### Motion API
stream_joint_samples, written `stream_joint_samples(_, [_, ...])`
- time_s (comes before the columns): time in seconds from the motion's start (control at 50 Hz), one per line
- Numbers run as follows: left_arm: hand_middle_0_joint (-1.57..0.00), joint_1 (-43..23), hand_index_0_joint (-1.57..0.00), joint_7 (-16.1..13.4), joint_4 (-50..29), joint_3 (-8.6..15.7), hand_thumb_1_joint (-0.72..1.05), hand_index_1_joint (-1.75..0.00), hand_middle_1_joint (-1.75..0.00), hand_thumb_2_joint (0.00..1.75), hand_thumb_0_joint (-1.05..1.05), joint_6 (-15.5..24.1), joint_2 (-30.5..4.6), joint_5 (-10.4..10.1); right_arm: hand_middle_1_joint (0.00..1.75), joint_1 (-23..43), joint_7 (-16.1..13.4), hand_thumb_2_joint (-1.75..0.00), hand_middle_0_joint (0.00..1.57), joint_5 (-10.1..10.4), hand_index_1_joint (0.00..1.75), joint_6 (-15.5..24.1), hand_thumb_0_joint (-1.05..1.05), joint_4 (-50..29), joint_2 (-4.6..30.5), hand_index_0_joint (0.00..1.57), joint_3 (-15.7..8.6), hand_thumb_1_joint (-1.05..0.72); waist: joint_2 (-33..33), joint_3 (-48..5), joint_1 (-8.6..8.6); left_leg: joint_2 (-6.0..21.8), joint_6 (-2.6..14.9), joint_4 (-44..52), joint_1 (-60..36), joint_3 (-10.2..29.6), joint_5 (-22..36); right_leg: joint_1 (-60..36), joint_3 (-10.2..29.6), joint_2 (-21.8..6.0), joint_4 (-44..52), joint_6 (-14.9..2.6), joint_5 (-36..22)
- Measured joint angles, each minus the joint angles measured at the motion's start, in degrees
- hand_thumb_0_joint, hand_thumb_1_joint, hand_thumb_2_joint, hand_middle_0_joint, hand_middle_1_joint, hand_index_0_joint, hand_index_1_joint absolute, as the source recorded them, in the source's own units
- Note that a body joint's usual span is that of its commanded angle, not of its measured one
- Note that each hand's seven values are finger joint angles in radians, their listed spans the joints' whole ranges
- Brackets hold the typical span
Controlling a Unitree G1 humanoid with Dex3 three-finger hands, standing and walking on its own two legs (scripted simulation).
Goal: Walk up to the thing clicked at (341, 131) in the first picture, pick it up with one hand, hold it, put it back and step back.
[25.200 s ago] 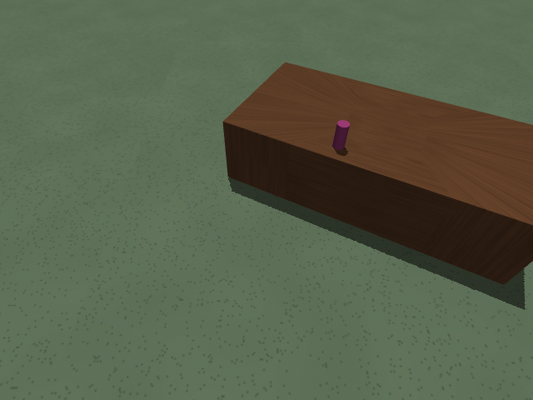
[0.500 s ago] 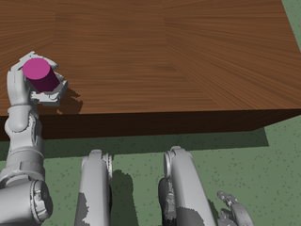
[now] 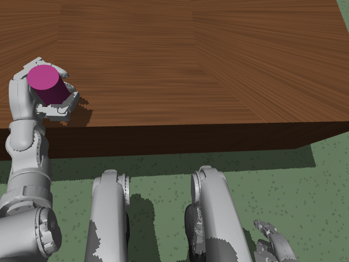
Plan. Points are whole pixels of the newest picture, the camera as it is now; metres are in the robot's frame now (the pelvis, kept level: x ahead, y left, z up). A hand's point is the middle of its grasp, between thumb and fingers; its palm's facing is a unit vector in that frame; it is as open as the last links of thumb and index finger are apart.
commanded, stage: loosen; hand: left
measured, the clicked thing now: (54, 93) +0.46 +0.23 -0.01
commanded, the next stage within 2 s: open in 0.02 s
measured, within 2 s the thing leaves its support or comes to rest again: neither
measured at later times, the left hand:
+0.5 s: hand (57, 90) +0.47 +0.23 -0.01, palm faces +0.15 -0.99 -0.01, open 13.4 cm
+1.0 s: hand out of the picture +0.47 +0.29 +0.08, palm faces +0.22 -0.98 -0.05, open 17.4 cm
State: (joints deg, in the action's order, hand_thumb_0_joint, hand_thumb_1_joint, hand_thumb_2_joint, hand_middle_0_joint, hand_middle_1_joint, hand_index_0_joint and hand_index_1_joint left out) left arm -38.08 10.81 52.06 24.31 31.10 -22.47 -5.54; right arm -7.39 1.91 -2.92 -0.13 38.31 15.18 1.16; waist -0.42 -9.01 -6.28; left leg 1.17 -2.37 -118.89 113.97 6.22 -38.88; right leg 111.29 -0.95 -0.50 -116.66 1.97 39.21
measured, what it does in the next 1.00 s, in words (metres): stands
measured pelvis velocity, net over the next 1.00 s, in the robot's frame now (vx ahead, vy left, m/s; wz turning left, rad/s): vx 0.00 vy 0.00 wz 0.01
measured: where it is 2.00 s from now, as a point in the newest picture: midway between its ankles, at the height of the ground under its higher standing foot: (158, 249)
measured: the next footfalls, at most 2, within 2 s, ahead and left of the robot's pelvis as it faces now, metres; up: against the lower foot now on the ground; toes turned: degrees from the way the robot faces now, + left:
none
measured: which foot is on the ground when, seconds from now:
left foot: down 0.00-1.00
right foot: down 0.00-1.00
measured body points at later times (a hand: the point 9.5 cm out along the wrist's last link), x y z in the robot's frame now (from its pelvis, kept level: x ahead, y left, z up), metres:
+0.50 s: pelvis +0.00 +0.00 -0.01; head +0.19 +0.03 +0.40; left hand +0.45 +0.28 +0.00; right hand +0.11 -0.27 -0.13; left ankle +0.08 +0.14 -0.40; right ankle +0.09 -0.13 -0.40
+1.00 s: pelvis +0.00 +0.00 +0.04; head +0.19 +0.03 +0.44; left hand +0.45 +0.35 +0.09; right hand +0.13 -0.26 -0.09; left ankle +0.08 +0.14 -0.40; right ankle +0.09 -0.13 -0.40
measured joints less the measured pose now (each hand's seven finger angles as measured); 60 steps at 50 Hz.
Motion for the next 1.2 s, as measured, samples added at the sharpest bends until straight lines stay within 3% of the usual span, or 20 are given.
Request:
stream_joint_samples(0.12, [-0.9,-0.3,-0.93,0.1,-0.7,0.2,-0.11,-1.08,-1.1,1.07,0.01,-0.1,0.5,-1.0,0.3,-0.1,0.1,-0.9,0.2,0.1,0.3,0.0,0.0,0.0,0.1,0.2,0.2,-0.92,0.0,0.2,-0.08,-0.2,0.11,-0.6,0.6,0.0,0.2,0.4,0.1,-0.1,-0.5,0.13,-0.1])
stream_joint_samples(0.26, [-0.9,-1.5,-0.93,-0.4,-0.9,0.3,-0.14,-0.87,-0.89,0.73,0.01,0.5,0.3,-1.2,0.3,-0.2,0.1,-0.9,0.2,0.2,0.3,-0.3,0.0,-0.1,0.0,0.2,0.2,-0.92,0.0,0.2,-0.15,-0.3,0.12,-0.8,0.9,-0.1,0.4,0.6,0.1,-0.2,-0.8,0.08,-0.2])
stream_joint_samples(0.4, [-0.75,-1.9,-0.76,-0.1,-0.1,0.4,-0.3,-0.61,-0.62,0.43,0.0,-0.4,0.1,-1.4,0.3,-0.9,0.1,-0.9,0.2,0.5,0.3,-0.6,0.0,-0.5,0.1,0.2,0.2,-0.92,-0.2,0.0,0.11,-0.2,0.08,-0.7,0.9,-0.1,0.5,0.8,0.2,-0.1,-0.7,0.09,-0.4])
stream_joint_samples(0.6, [-0.45,-1.9,-0.45,0.1,-0.5,0.5,-0.47,-0.29,-0.3,0.16,0.0,-0.2,0.2,-1.4,0.3,-0.8,0.1,-0.9,0.2,0.5,0.3,-0.7,0.0,-0.5,0.3,0.21,0.0,-0.92,0.0,0.2,0.15,-0.2,-0.08,-0.8,1.1,0.0,0.5,1.1,0.1,-0.1,-0.9,-0.06,-0.4])
stream_joint_samples(0.68, [-0.32,-1.8,-0.32,0.7,-0.5,1.0,-0.53,-0.19,-0.2,0.09,-0.01,-0.3,-0.2,-1.2,0.3,-0.6,0.0,-0.9,0.2,0.6,0.3,-0.8,0.0,-0.6,0.5,0.21,0.2,-0.91,0.0,0.3,0.01,-0.2,-0.14,-0.8,1.1,0.0,0.5,1.2,0.1,0.0,-1.0,-0.08,-0.3])
stream_joint_samples(0.76, [-0.22,-1.2,-0.22,1.9,-2.1,2.9,-0.56,-0.12,-0.13,0.06,-0.01,-1.2,-1.3,-1.5,0.3,-0.4,-0.4,-0.9,0.2,0.8,0.3,-1.1,0.0,-0.9,0.6,0.21,0.3,-0.91,-0.2,0.5,0.02,0.0,-0.17,-0.8,0.8,0.1,0.2,0.9,0.1,0.1,-1.0,-0.05,-0.2])
stream_joint_samples(0.9, [-0.13,-0.4,-0.14,3.8,-5.7,6.1,-0.58,-0.07,-0.08,0.05,-0.01,-5.8,-5.4,-3.1,0.3,-0.7,-1.8,-0.9,0.2,2.4,0.3,-1.7,0.0,-1.3,0.2,0.21,0.5,-0.91,-0.6,-0.1,0.71,0.0,-0.15,2.0,-2.2,-0.1,0.3,-2.1,-0.1,-0.1,1.9,-0.16,-0.3])
stream_joint_samples(1.02, [-0.11,-1.7,-0.12,6.2,-4.5,5.7,-0.58,-0.07,-0.08,0.05,-0.01,-10.2,-8.7,-4.5,0.3,-1.4,-2.8,-0.9,0.2,3.6,0.3,-0.7,0.0,-1.6,0.1,0.21,0.9,-0.9,-0.5,-0.7,1.54,0.3,0.14,7.6,-7.6,-0.2,1.1,-7.7,-0.5,-0.2,7.8,-0.23,-1.2])
stream_joint_samples(1.08, [-0.1,-1.4,-0.11,3.9,-2.7,3.9,-0.55,-0.05,-0.07,0.05,-0.01,-14.2,-11.0,0.8,0.3,-1.3,-3.0,-0.89,0.2,3.9,0.31,-1.6,0.0,-2.5,0.1,0.21,0.7,-0.88,-0.7,0.3,1.47,0.6,0.25,11.2,-11.4,-0.4,1.8,-11.5,-0.6,0.0,11.6,-0.23,-2.1])
stream_joint_samples(1.2, [-0.08,1.8,-0.09,-3.1,-1.5,3.2,-0.49,-0.04,-0.05,0.04,-0.01,-22.7,-12.7,7.8,0.3,-2.2,-3.3,-0.9,0.2,4.7,0.31,-4.1,0.0,-3.5,-0.3,0.21,0.6,-0.88,-0.7,1.5,0.86,1.2,0.67,21.2,-20.7,-0.9,3.9,-21.0,-0.9,0.2,22.1,-0.11,-4.6])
